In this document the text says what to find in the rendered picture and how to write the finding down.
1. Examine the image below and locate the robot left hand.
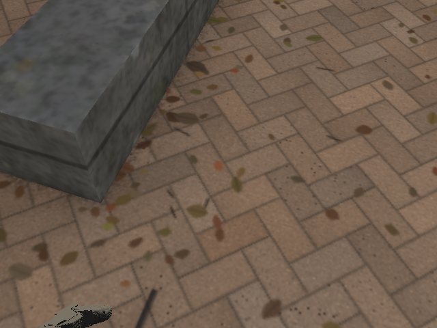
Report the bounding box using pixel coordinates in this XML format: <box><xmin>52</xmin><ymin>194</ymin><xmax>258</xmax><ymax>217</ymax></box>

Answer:
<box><xmin>38</xmin><ymin>303</ymin><xmax>112</xmax><ymax>328</ymax></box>

